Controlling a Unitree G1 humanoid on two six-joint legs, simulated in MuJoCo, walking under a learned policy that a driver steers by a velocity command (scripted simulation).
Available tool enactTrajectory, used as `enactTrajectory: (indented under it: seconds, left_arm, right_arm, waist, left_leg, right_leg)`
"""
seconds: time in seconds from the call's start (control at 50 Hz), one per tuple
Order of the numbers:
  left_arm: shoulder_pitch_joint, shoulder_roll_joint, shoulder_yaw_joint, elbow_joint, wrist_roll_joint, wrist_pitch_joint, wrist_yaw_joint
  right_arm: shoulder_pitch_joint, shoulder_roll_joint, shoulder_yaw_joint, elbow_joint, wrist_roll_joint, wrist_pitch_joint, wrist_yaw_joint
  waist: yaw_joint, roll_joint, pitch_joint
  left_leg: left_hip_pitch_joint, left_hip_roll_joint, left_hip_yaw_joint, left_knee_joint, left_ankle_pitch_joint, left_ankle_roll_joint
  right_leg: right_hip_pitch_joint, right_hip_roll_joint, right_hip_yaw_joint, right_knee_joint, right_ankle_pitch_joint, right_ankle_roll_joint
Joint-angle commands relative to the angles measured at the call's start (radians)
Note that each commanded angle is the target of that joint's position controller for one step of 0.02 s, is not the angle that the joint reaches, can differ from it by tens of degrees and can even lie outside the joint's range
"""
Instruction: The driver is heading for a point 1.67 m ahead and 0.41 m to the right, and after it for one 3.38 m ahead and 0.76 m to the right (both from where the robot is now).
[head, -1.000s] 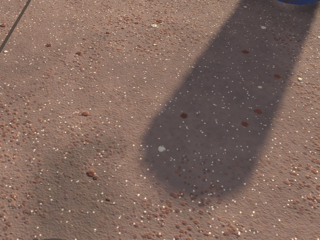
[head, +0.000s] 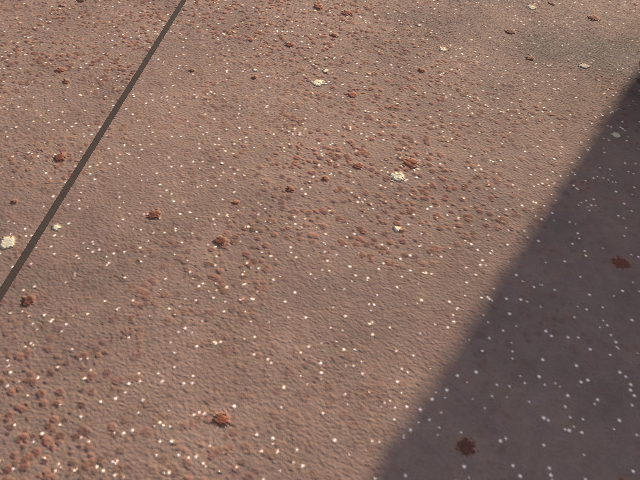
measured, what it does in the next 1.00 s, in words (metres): walks ahead, turning right: right foot, then left foot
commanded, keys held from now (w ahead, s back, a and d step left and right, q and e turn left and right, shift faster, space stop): w+e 0.64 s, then w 0.36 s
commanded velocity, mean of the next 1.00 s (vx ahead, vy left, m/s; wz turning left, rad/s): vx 0.50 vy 0.00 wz -0.45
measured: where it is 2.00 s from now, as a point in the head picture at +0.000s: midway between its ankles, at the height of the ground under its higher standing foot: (457, 259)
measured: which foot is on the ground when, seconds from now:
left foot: down 0.00-0.26, up 0.28-0.70, down 0.72-1.00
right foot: up 0.00-0.22, down 0.24-0.74, up 0.76-1.00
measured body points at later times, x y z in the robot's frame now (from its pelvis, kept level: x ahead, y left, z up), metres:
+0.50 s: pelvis +0.27 -0.08 +0.00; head +0.31 -0.10 +0.45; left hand +0.43 +0.17 -0.11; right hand +0.38 -0.39 -0.09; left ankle +0.42 +0.09 -0.67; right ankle +0.25 -0.14 -0.75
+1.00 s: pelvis +0.55 -0.12 +0.00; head +0.57 -0.12 +0.45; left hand +0.82 +0.02 -0.10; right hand +0.44 -0.37 -0.12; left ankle +0.57 -0.02 -0.75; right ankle +0.56 -0.31 -0.69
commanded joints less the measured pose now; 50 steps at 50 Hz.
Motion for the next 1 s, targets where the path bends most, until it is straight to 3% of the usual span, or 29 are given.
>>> enactTrajectory:
  seconds: [0.02, 0.08, 0.14, 0.18, 0.2, 0.22, 0.24, 0.26, 0.28, 0.3, 0.32, 0.34, 0.36, 0.38, 0.44, 0.54, 0.62, 0.68, 0.7, 0.72, 0.74, 0.76, 0.78, 0.8, 0.82, 0.86, 0.88, 0.94, 1.0]
  left_arm:
    - [-0.049, 0.018, -0.002, -0.067, 0.006, -0.009, -0.016]
    - [-0.148, 0.005, -0.011, -0.116, 0.006, -0.009, -0.032]
    - [-0.201, 0.014, -0.010, -0.164, 0.003, -0.009, -0.050]
    - [-0.171, 0.039, 0.004, -0.181, 0.002, -0.006, -0.058]
    - [-0.106, 0.064, 0.018, -0.174, 0.000, -0.003, -0.057]
    - [0.027, 0.106, 0.043, -0.145, -0.003, -0.003, -0.053]
    - [0.194, 0.179, 0.079, -0.106, -0.001, 0.003, -0.036]
    - [0.244, 0.299, 0.105, -0.097, -0.004, 0.007, -0.016]
    - [0.258, 0.278, 0.089, -0.129, 0.003, -0.006, -0.020]
    - [0.242, 0.204, 0.068, -0.122, 0.011, -0.015, -0.023]
    - [0.190, 0.167, 0.059, -0.124, 0.004, -0.021, -0.022]
    - [0.114, 0.134, 0.049, -0.138, 0.001, -0.021, -0.020]
    - [0.061, 0.102, 0.037, -0.158, 0.010, -0.020, -0.017]
    - [0.038, 0.097, 0.034, -0.174, 0.018, -0.020, -0.013]
    - [0.052, 0.129, 0.044, -0.172, 0.014, -0.026, 0.002]
    - [0.121, 0.147, 0.050, -0.153, 0.001, -0.013, 0.024]
    - [0.177, 0.144, 0.050, -0.134, -0.006, -0.001, 0.029]
    - [0.160, 0.131, 0.048, -0.136, 0.002, 0.004, 0.032]
    - [0.160, 0.103, 0.038, -0.137, 0.006, 0.003, 0.030]
    - [0.160, 0.052, 0.018, -0.148, 0.016, -0.001, 0.025]
    - [0.290, -0.004, 0.000, -0.163, -0.003, -0.011, 0.028]
    - [0.315, 0.047, 0.001, -0.153, -0.014, -0.019, 0.029]
    - [0.225, 0.121, 0.019, -0.154, -0.017, -0.019, 0.026]
    - [0.137, 0.127, 0.020, -0.171, -0.005, -0.017, 0.026]
    - [0.082, 0.115, 0.019, -0.188, 0.009, -0.021, 0.023]
    - [0.085, 0.085, 0.018, -0.189, 0.012, -0.021, 0.015]
    - [0.096, 0.066, 0.014, -0.185, 0.010, -0.019, 0.012]
    - [0.032, 0.031, -0.002, -0.207, 0.019, -0.020, 0.011]
    - [-0.058, 0.009, -0.014, -0.222, 0.017, -0.029, 0.003]
  right_arm:
    - [-0.071, -0.144, -0.032, -0.063, 0.005, -0.017, -0.014]
    - [-0.015, -0.164, -0.040, -0.031, 0.015, -0.003, -0.021]
    - [0.010, -0.181, -0.048, -0.009, 0.029, 0.021, -0.024]
    - [-0.009, -0.207, -0.055, -0.012, 0.033, 0.037, -0.031]
    - [-0.019, -0.222, -0.058, -0.016, 0.035, 0.046, -0.036]
    - [-0.037, -0.229, -0.057, -0.020, 0.038, 0.054, -0.040]
    - [-0.036, -0.218, -0.049, -0.031, 0.034, 0.051, -0.046]
    - [0.036, -0.087, -0.009, -0.082, -0.003, 0.029, -0.035]
    - [0.008, -0.090, 0.006, -0.101, 0.017, -0.017, -0.019]
    - [-0.109, -0.154, -0.012, -0.129, 0.058, -0.040, -0.006]
    - [-0.141, -0.147, -0.007, -0.139, 0.058, -0.052, -0.005]
    - [-0.144, -0.146, -0.010, -0.127, 0.033, -0.053, -0.014]
    - [-0.134, -0.161, -0.021, -0.122, 0.016, -0.043, -0.019]
    - [-0.116, -0.160, -0.024, -0.122, 0.011, -0.028, -0.017]
    - [-0.128, -0.120, -0.016, -0.135, 0.001, -0.001, -0.020]
    - [-0.320, -0.079, 0.007, -0.183, 0.009, -0.007, -0.008]
    - [-0.382, -0.120, -0.005, -0.207, 0.027, -0.023, 0.011]
    - [-0.297, -0.147, -0.020, -0.188, 0.027, -0.037, 0.018]
    - [-0.216, -0.163, -0.032, -0.165, 0.018, -0.042, 0.014]
    - [-0.096, -0.202, -0.043, -0.153, -0.001, -0.047, 0.008]
    - [0.030, -0.295, -0.068, -0.121, -0.019, -0.039, 0.008]
    - [0.072, -0.249, -0.062, -0.094, 0.012, -0.031, 0.020]
    - [0.024, -0.175, -0.040, -0.103, 0.026, -0.027, 0.018]
    - [-0.027, -0.147, -0.029, -0.112, 0.020, -0.017, 0.016]
    - [-0.065, -0.129, -0.020, -0.109, 0.013, -0.011, 0.015]
    - [-0.096, -0.103, -0.007, -0.104, 0.005, -0.012, 0.013]
    - [-0.092, -0.104, -0.007, -0.097, 0.011, -0.015, 0.014]
    - [-0.068, -0.152, -0.018, -0.072, 0.022, -0.016, 0.008]
    - [-0.042, -0.177, -0.022, -0.050, 0.030, -0.005, 0.003]
  waist:
    - [0.015, 0.098, 0.049]
    - [-0.026, 0.084, 0.085]
    - [-0.032, 0.095, 0.094]
    - [0.004, 0.131, 0.049]
    - [0.044, 0.153, -0.001]
    - [0.122, 0.148, -0.074]
    - [0.202, 0.103, -0.163]
    - [0.133, -0.156, -0.245]
    - [0.142, -0.131, -0.411]
    - [0.177, -0.049, -0.307]
    - [0.145, -0.012, -0.191]
    - [0.096, 0.047, -0.118]
    - [0.058, 0.036, -0.080]
    - [0.032, 0.017, -0.071]
    - [0.019, 0.016, -0.048]
    - [0.094, -0.030, -0.014]
    - [0.114, -0.047, -0.012]
    - [0.061, -0.086, -0.026]
    - [0.023, -0.080, -0.065]
    - [-0.032, -0.021, -0.174]
    - [-0.009, 0.247, -0.310]
    - [-0.018, 0.358, -0.302]
    - [-0.038, 0.232, -0.160]
    - [-0.034, 0.149, -0.080]
    - [-0.016, 0.119, -0.019]
    - [0.027, 0.153, 0.002]
    - [0.034, 0.163, -0.007]
    - [0.025, 0.139, 0.003]
    - [-0.006, 0.128, 0.010]
  left_leg:
    - [-0.041, 0.270, -0.059, -0.134, 0.268, 0.122]
    - [0.047, 0.300, -0.019, -0.116, 0.283, 0.114]
    - [0.157, 0.331, 0.008, -0.046, 0.393, 0.096]
    - [0.187, 0.333, 0.038, 0.068, 0.706, 0.073]
    - [0.189, 0.327, 0.051, 0.175, 0.878, 0.059]
    - [0.144, 0.299, 0.075, 0.356, 0.947, 0.035]
    - [-0.038, 0.259, 0.084, 0.609, 0.785, -0.007]
    - [-0.485, 0.104, 0.057, 0.989, -0.036, -0.077]
    - [-0.664, -0.013, -0.195, 1.166, -0.414, -0.079]
    - [-0.765, 0.048, -0.258, 1.177, -0.334, -0.056]
    - [-0.766, 0.091, -0.245, 1.098, -0.247, -0.038]
    - [-0.707, 0.129, -0.238, 1.007, -0.187, -0.040]
    - [-0.629, 0.153, -0.237, 0.945, -0.150, -0.047]
    - [-0.574, 0.160, -0.238, 0.915, -0.128, -0.056]
    - [-0.540, 0.148, -0.208, 0.786, -0.054, -0.099]
    - [-0.473, 0.075, -0.194, 0.404, 0.250, -0.119]
    - [-0.427, 0.044, -0.226, 0.274, 0.245, -0.100]
    - [-0.332, 0.045, -0.213, 0.225, 0.164, -0.052]
    - [-0.210, 0.044, -0.195, 0.195, 0.163, -0.023]
    - [0.001, 0.159, -0.297, 0.217, 0.142, 0.037]
    - [0.347, 0.367, -0.701, 0.164, -0.026, 0.199]
    - [0.390, 0.442, -0.974, 0.054, -0.272, 0.250]
    - [0.285, 0.409, -0.871, 0.035, -0.356, 0.211]
    - [0.169, 0.365, -0.728, 0.032, -0.285, 0.178]
    - [0.061, 0.325, -0.632, 0.010, -0.177, 0.172]
    - [-0.047, 0.268, -0.515, -0.032, -0.023, 0.157]
    - [-0.064, 0.257, -0.479, -0.047, 0.030, 0.165]
    - [-0.073, 0.259, -0.395, -0.086, 0.156, 0.187]
    - [-0.074, 0.233, -0.305, -0.096, 0.208, 0.165]
  right_leg:
    - [0.021, -0.012, -0.022, -0.143, 0.149, -0.005]
    - [-0.005, -0.005, -0.065, -0.243, 0.139, -0.026]
    - [-0.026, 0.013, -0.112, -0.294, 0.019, -0.059]
    - [0.073, 0.067, -0.173, -0.303, -0.085, -0.096]
    - [0.171, 0.109, -0.204, -0.298, -0.135, -0.118]
    - [0.354, 0.155, -0.219, -0.344, -0.115, -0.149]
    - [0.650, 0.142, -0.136, -0.389, -0.057, -0.194]
    - [1.012, -0.123, 0.353, -0.417, -0.098, -0.349]
    - [1.146, -0.254, 0.772, -0.591, -0.198, -0.463]
    - [1.096, -0.220, 0.634, -0.625, -0.174, -0.396]
    - [0.950, -0.176, 0.487, -0.623, -0.114, -0.356]
    - [0.793, -0.132, 0.383, -0.630, -0.034, -0.321]
    - [0.671, -0.100, 0.314, -0.653, 0.058, -0.306]
    - [0.597, -0.083, 0.291, -0.677, 0.095, -0.306]
    - [0.484, -0.050, 0.210, -0.708, 0.195, -0.311]
    - [0.437, 0.020, 0.151, -0.686, 0.054, -0.238]
    - [0.517, -0.024, 0.260, -0.614, -0.047, -0.219]
    - [0.576, -0.049, 0.313, -0.522, -0.019, -0.189]
    - [0.569, -0.010, 0.289, -0.443, 0.053, -0.165]
    - [0.497, 0.042, 0.227, -0.227, 0.017, -0.130]
    - [0.175, 0.186, 0.089, 0.123, -0.249, -0.050]
    - [-0.017, 0.175, 0.093, 0.294, -0.530, -0.032]
    - [-0.086, 0.127, 0.115, 0.365, -0.457, -0.033]
    - [-0.079, 0.090, 0.073, 0.361, -0.384, -0.034]
    - [-0.064, 0.064, 0.052, 0.303, -0.331, -0.036]
    - [0.023, 0.015, 0.027, 0.203, -0.268, -0.036]
    - [0.043, 0.009, 0.009, 0.169, -0.259, -0.031]
    - [0.030, -0.006, -0.024, 0.013, -0.173, -0.011]
    - [0.076, 0.003, -0.051, -0.183, -0.014, -0.003]
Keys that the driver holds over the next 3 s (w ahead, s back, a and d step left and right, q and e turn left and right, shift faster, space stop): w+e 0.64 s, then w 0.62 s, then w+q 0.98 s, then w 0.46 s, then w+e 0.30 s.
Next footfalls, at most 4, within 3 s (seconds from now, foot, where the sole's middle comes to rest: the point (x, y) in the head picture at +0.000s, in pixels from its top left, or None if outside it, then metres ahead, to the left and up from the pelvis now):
0.24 right None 0.29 -0.15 -0.78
0.72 left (329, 430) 0.61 -0.03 -0.78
1.22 right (477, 377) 0.72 -0.38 -0.78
1.76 left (410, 254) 1.10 -0.28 -0.78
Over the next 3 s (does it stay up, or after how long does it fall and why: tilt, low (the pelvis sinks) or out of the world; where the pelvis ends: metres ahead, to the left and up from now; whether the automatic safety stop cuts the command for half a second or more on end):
stays up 1.56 -0.32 0.00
